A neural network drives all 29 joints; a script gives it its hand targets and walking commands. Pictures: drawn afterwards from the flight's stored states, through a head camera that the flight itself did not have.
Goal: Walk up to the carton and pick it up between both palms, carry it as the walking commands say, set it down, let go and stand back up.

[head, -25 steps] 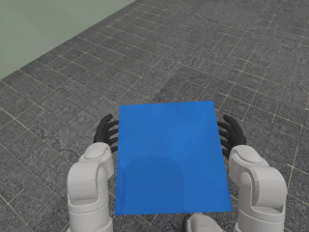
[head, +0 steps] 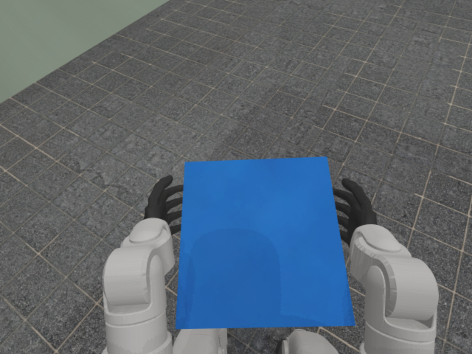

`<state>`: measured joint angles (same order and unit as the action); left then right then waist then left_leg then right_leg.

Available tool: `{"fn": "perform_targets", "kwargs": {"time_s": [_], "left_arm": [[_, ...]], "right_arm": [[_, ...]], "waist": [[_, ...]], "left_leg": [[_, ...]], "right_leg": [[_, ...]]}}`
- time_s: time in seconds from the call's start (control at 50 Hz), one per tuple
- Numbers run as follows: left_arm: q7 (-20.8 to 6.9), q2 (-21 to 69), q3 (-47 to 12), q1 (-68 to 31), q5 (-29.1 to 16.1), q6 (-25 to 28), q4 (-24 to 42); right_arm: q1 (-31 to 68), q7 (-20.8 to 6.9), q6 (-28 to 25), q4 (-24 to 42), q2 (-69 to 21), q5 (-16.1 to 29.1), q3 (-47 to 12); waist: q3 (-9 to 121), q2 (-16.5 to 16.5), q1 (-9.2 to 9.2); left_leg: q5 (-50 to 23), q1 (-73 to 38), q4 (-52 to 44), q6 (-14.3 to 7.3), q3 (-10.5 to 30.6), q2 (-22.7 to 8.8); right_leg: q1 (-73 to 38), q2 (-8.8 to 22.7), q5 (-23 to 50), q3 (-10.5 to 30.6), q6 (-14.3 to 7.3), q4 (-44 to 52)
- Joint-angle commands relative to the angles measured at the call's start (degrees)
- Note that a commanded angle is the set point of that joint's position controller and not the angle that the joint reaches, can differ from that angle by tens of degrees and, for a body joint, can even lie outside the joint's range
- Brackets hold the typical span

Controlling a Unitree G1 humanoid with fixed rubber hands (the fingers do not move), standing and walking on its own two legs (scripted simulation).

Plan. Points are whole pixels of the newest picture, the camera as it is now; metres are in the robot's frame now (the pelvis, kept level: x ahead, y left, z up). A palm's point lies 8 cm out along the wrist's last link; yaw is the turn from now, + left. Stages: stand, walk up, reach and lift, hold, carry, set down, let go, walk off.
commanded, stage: carry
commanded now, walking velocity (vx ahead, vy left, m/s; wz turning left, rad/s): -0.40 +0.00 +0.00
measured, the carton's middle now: (256, 249) +0.27 -0.01 +0.01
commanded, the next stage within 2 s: none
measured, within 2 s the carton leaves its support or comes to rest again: neither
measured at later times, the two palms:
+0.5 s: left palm out of the picture +0.05 +0.17 +0.10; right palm out of the picture +0.03 -0.11 +0.11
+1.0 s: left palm out of the picture -0.20 +0.22 +0.10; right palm out of the picture -0.21 -0.07 +0.12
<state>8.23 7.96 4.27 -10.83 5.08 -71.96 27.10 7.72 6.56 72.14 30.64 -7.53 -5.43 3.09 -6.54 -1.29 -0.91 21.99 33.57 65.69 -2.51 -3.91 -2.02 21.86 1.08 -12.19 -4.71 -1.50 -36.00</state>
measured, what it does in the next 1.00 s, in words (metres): walks backwards: left foot, then right foot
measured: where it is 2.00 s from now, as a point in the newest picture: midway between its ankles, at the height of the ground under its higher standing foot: outside the picture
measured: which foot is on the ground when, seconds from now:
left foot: up 0.00-0.12, down 0.14-0.56, up 0.58-0.78, down 0.80-1.00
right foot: down 0.00-0.18, up 0.20-0.50, down 0.52-0.84, up 0.86-1.00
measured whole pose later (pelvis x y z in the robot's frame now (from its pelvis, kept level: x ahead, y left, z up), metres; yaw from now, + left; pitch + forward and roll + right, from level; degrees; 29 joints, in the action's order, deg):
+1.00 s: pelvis -0.47 +0.07 +0.01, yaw +0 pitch -2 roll -4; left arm 8.1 7.9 4.6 -10.8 5.0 -73.3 27.2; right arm 8.3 7.0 74.1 30.9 -7.6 -5.4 3.0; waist -3.6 0.0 -0.8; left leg 13.7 20.5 35.5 -3.6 -3.8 -2.7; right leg 32.3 1.2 -25.3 -4.6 1.4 -70.0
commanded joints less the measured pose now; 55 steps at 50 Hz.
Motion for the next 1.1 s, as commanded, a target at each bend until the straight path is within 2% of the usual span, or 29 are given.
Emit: {"fn": "perform_targets", "kwargs": {"time_s": [0.0,0.08,0.12,0.14,0.16,0.18,0.22,0.26,0.36,0.42,0.46,0.5,0.52,0.54,0.56,0.58,0.62,0.7,0.74,0.76,0.78,0.8,0.82,0.84,0.86,0.88,0.94,1.02,1.08], "left_arm": [[-7.4,50.3,-32.8,-22.5,-20.7,1.2,8.5],[-6.3,49.5,-32.9,-21.5,-20.2,0.2,8.0],[-5.8,48.5,-33.3,-21.5,-20.0,-0.1,6.9],[-5.9,48.1,-33.6,-23.4,-20.1,-0.1,7.6],[-6.3,48.6,-34.4,-24.0,-20.4,0.2,9.2],[-6.7,50.4,-36.2,-27.3,-21.6,0.4,11.0],[-7.3,52.9,-36.4,-25.4,-22.0,0.8,9.5],[-6.7,52.7,-37.2,-29.4,-22.8,0.9,11.1],[-5.4,51.0,-36.8,-28.1,-22.5,0.2,10.9],[-5.4,51.1,-35.7,-22.2,-21.8,0.1,9.2],[-5.8,52.1,-35.7,-20.9,-21.8,0.6,9.6],[-6.6,52.9,-36.0,-20.1,-22.2,1.3,10.1],[-6.9,52.5,-35.9,-19.8,-22.1,1.8,10.0],[-7.2,53.7,-36.7,-19.5,-21.4,2.2,11.0],[-7.6,55.0,-37.0,-21.1,-21.4,2.2,11.2],[-7.7,54.8,-36.9,-21.9,-21.4,2.3,11.8],[-7.8,53.3,-35.6,-23.4,-21.5,1.9,11.3],[-6.9,50.5,-33.5,-24.4,-20.8,0.8,9.2],[-6.3,49.8,-33.4,-22.8,-20.5,0.1,8.3],[-5.9,50.0,-33.3,-22.1,-20.3,-0.1,7.7],[-5.7,49.4,-33.6,-22.5,-20.3,-0.3,7.2],[-5.7,48.3,-33.5,-23.0,-19.9,-0.6,7.0],[-6.1,48.9,-34.5,-23.6,-20.5,-0.3,8.5],[-6.4,50.5,-36.2,-27.3,-21.4,0.0,9.9],[-6.8,52.2,-36.3,-26.5,-21.6,0.2,9.7],[-7.0,52.7,-36.7,-26.1,-22.0,0.4,9.6],[-6.4,52.8,-37.5,-28.7,-22.6,0.5,10.2],[-5.3,51.2,-37.5,-29.2,-22.9,0.0,11.6],[-5.2,50.6,-37.0,-24.3,-22.6,0.0,10.7]], "right_arm": [[33.0,-5.8,-1.8,10.7,-52.1,25.1,-38.6],[30.6,-5.1,-0.3,8.6,-50.2,24.0,-36.9],[28.4,-5.2,-0.2,5.6,-49.7,23.0,-35.1],[29.3,-5.3,-0.5,5.4,-49.5,22.8,-34.7],[28.1,-5.6,-1.0,7.0,-50.8,23.1,-35.0],[27.5,-6.0,-0.9,7.3,-52.4,23.1,-34.6],[26.4,-6.5,-1.0,6.9,-53.4,22.6,-33.9],[29.4,-6.8,-1.5,7.3,-51.9,22.8,-32.6],[28.5,-5.5,-1.5,7.0,-50.4,21.9,-31.3],[24.7,-5.0,-1.6,7.5,-51.1,21.8,-32.0],[23.4,-4.9,-2.1,8.2,-52.4,22.2,-33.1],[22.3,-5.0,-2.7,9.3,-52.9,22.2,-34.3],[24.0,-5.0,-3.1,11.9,-53.1,22.7,-35.6],[26.8,-5.7,-3.2,14.8,-53.0,23.4,-37.1],[32.0,-6.1,-3.7,16.7,-54.0,24.6,-38.5],[33.5,-6.5,-3.8,16.7,-54.6,25.4,-39.2],[32.6,-6.6,-3.1,13.3,-55.0,25.6,-39.5],[33.3,-5.9,-1.2,10.4,-51.3,25.0,-38.0],[31.1,-5.5,-0.4,9.1,-49.7,24.1,-36.7],[30.6,-5.3,-0.2,8.4,-49.8,23.8,-36.3],[29.7,-5.3,-0.1,6.8,-49.6,23.2,-35.2],[29.4,-5.3,-0.1,5.3,-49.0,22.8,-34.4],[27.5,-5.7,-0.7,6.4,-50.3,22.8,-34.5],[28.2,-6.0,-0.8,7.5,-51.6,22.9,-33.9],[27.6,-6.4,-0.7,7.5,-53.1,22.7,-34.1],[27.0,-6.7,-0.9,6.9,-52.8,22.6,-33.4],[29.0,-6.8,-1.4,7.2,-51.3,22.5,-32.0],[28.5,-5.6,-1.3,6.6,-50.4,21.9,-30.9],[24.7,-4.8,-1.5,7.5,-50.4,21.7,-31.2]], "waist": [[24.2,13.5,0.77],[27.5,19.0,0.77],[26.2,7.8,0.26],[24.3,-8.4,0.31],[18.7,-16.2,-0.89],[16.6,-12.6,-1.40],[17.8,-4.8,-0.29],[20.5,-8.4,0.37],[31.0,-11.6,0.26],[34.1,-12.9,-0.02],[36.1,-11.4,0.89],[37.6,-5.0,1.11],[36.9,6.9,1.29],[33.7,20.2,2.57],[28.7,17.3,2.47],[25.6,9.9,1.66],[24.4,9.7,0.68],[24.4,15.5,0.58],[26.6,18.9,0.54],[27.8,16.9,0.04],[26.2,8.6,0.10],[23.5,-8.4,0.37],[18.1,-16.0,-0.70],[16.9,-13.6,-1.18],[18.1,-7.1,-0.52],[18.4,-5.8,-0.25],[23.1,-8.6,0.51],[30.4,-9.3,-0.06],[33.8,-10.1,-0.39]], "left_leg": [[5.5,-9.6,1.6,3.8,1.6,0.3],[8.5,-17.0,-27.5,1.7,0.1,1.5],[4.1,-24.3,-46.3,0.5,4.0,-0.9],[-2.6,-26.4,-52.4,-4.2,25.4,-17.5],[-24.2,-18.3,-51.9,-12.5,31.5,-29.5],[-26.0,-12.0,-50.9,-14.6,25.3,-26.9],[-21.6,-8.5,-49.1,-10.3,17.1,-19.4],[-29.8,-15.0,-46.3,-8.8,12.9,-15.7],[-55.7,-34.2,-39.9,-8.4,14.8,-15.3],[-49.1,-34.7,-41.0,-9.5,17.1,-16.6],[-39.9,-30.4,-40.7,-6.6,15.3,-15.4],[-24.8,-17.6,-39.3,-0.4,10.8,-10.8],[-10.2,-8.3,-33.3,3.3,4.7,-4.2],[11.0,-4.7,-12.9,4.8,-1.9,2.2],[9.7,-6.8,2.7,3.8,3.7,-0.6],[6.4,-9.8,8.1,3.8,4.4,-0.4],[2.0,-12.0,12.1,3.6,4.0,-0.4],[8.0,-11.9,-11.3,3.1,1.7,-0.6],[7.9,-16.0,-26.5,2.0,0.2,0.6],[5.1,-20.4,-37.4,1.8,-0.9,1.7],[3.2,-24.2,-46.7,1.2,3.4,-1.3],[-4.6,-25.8,-53.0,-3.6,24.9,-17.9],[-28.3,-19.3,-51.8,-11.0,31.1,-30.0],[-25.7,-13.1,-51.1,-12.8,24.6,-26.6],[-20.1,-10.1,-50.3,-11.1,20.2,-21.9],[-17.1,-9.5,-50.2,-9.3,17.3,-19.4],[-25.9,-18.4,-46.8,-7.8,12.0,-14.8],[-42.3,-33.9,-43.0,-7.5,16.1,-16.5],[-37.5,-34.7,-45.5,-9.1,20.3,-20.0]], "right_leg": [[1.3,16.6,4.7,11.3,-6.6,19.2],[-5.4,16.9,7.6,13.6,-5.3,18.5],[-0.4,10.1,-2.7,7.3,-1.4,9.5],[11.2,3.6,-14.0,2.4,2.4,-1.6],[17.8,-2.7,-25.9,-1.6,4.5,-17.3],[16.1,-1.9,-24.8,4.6,4.4,-31.9],[11.4,-2.6,-17.1,6.0,3.6,-41.4],[12.6,-2.0,-14.7,4.3,3.4,-42.5],[7.8,-3.3,-19.8,1.7,3.5,-15.7],[1.9,-3.8,-18.6,0.3,2.6,-2.7],[-5.7,-2.7,-8.3,-0.4,1.6,9.3],[-18.6,4.5,0.8,6.0,-0.5,13.2],[-21.5,15.8,12.5,17.9,-4.9,14.5],[-9.3,27.8,12.2,26.7,-13.2,17.9],[2.3,27.2,2.2,21.1,-14.0,20.8],[9.2,24.0,-8.8,17.8,-11.8,23.2],[12.3,19.0,-9.4,11.1,-7.9,21.4],[-0.2,17.3,10.9,12.7,-6.3,17.4],[-4.0,16.9,12.0,12.9,-5.5,16.3],[-4.6,14.9,9.2,10.8,-4.2,12.8],[-0.3,10.0,3.0,6.9,-1.7,6.7],[11.8,3.6,-14.8,2.4,2.5,-3.2],[19.1,-2.6,-27.1,-1.1,4.6,-18.5],[16.7,-1.3,-25.1,5.2,4.3,-31.9],[12.4,-1.8,-20.4,6.3,3.6,-37.5],[12.0,-2.2,-16.9,6.0,3.4,-40.5],[12.0,-1.4,-14.6,3.8,3.4,-40.5],[9.5,-2.9,-18.7,3.0,3.8,-19.0],[4.5,-3.4,-20.2,2.8,2.8,-9.3]]}}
